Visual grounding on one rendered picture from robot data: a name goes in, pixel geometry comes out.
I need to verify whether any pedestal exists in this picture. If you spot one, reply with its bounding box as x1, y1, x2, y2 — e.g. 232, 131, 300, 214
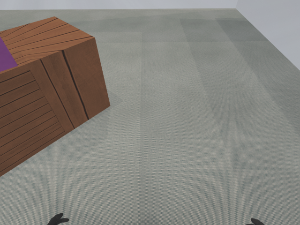
0, 16, 110, 177

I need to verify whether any carton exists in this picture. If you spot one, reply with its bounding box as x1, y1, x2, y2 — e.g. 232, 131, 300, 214
0, 37, 18, 72

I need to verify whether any robot left hand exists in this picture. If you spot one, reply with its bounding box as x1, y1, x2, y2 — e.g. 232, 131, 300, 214
47, 213, 69, 225

